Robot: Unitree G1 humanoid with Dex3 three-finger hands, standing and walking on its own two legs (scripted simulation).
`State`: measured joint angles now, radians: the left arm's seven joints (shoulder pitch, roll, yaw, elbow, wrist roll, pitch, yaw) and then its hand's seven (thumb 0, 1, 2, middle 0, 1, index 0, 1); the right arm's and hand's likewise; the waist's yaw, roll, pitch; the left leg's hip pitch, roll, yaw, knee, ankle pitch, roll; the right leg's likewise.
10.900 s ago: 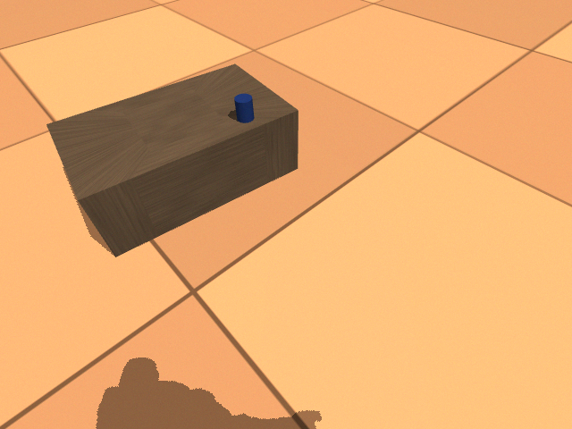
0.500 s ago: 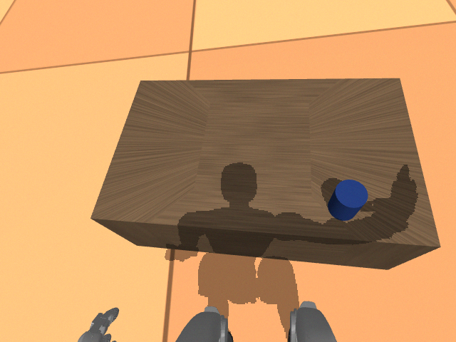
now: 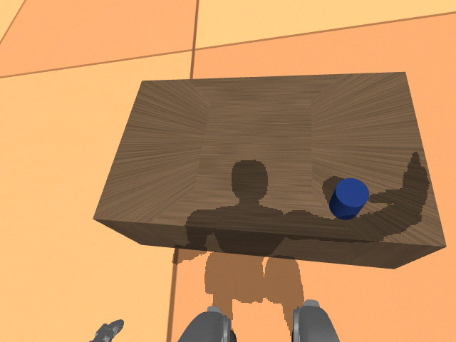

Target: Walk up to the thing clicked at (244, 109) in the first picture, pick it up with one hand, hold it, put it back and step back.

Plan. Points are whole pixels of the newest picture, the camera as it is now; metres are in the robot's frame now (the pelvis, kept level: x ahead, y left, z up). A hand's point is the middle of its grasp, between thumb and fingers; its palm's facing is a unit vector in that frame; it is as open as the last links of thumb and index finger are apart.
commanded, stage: approach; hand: right
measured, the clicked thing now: (347, 199) +0.47 -0.22 -0.28
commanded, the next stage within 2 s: close in in 0.56 s
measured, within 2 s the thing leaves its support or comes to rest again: neither
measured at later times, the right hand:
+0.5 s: hand (426, 201) +0.42 -0.35 -0.17, palm faces +0.20 +0.98 +0.04, open 17.7 cm
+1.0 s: hand (367, 207) +0.44 -0.26 -0.27, palm faces +0.18 +0.98 -0.01, open 17.5 cm
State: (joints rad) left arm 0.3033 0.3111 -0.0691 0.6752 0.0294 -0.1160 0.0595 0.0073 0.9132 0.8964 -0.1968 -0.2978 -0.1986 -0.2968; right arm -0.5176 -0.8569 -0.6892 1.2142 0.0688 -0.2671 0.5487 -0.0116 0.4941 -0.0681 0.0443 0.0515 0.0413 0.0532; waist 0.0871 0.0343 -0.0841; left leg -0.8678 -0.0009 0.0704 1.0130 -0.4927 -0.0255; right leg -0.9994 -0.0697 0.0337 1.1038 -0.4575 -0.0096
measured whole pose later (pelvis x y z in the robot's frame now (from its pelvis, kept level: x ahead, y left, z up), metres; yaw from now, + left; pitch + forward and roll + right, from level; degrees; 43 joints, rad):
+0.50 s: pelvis -0.04 +0.01 -0.18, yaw +5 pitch +34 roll +8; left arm 0.14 0.30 -0.13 0.63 0.09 -0.14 0.04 0.01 0.89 0.91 -0.19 -0.29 -0.18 -0.30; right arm -0.77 -0.83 -0.82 1.23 0.22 -0.61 0.64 -0.01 0.59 -0.04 0.04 0.05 0.04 0.05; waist 0.13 0.04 -0.14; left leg -1.67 -0.02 0.09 1.79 -0.72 -0.02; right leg -1.81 -0.10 0.10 1.85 -0.65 0.00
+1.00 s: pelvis -0.09 +0.02 -0.30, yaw +8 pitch +34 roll +7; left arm 0.19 0.28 -0.08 0.65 0.07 -0.01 -0.03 0.01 0.92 0.88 -0.20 -0.30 -0.20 -0.29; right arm -0.84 -0.71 -0.69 1.03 0.10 -0.41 0.35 -0.02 0.52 -0.03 0.05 0.04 0.04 0.04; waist 0.14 0.01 -0.12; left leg -2.04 -0.04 0.10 2.15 -0.70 0.00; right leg -2.17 -0.10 0.14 2.17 -0.61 0.01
